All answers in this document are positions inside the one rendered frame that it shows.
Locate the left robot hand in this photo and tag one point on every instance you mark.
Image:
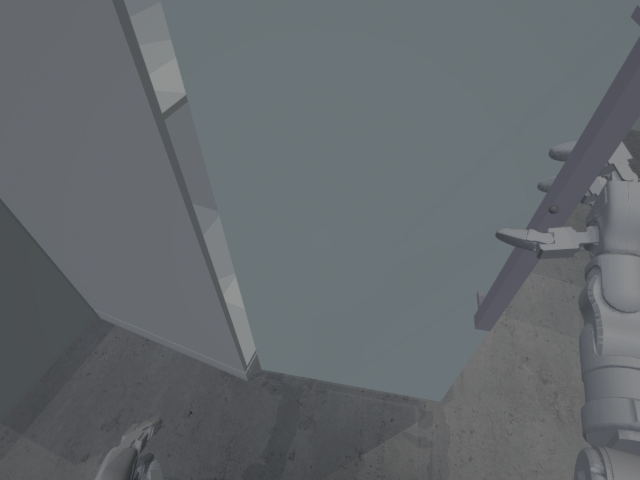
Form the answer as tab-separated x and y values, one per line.
122	462

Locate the robot right upper arm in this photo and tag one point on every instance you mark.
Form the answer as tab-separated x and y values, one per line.
603	463

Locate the robot right forearm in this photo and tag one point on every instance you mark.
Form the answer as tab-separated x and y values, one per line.
609	346

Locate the right robot hand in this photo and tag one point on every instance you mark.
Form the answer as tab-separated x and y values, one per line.
615	209

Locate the handle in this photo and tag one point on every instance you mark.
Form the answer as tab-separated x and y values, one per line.
612	120

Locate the fridge door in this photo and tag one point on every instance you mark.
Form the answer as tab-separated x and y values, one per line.
363	154

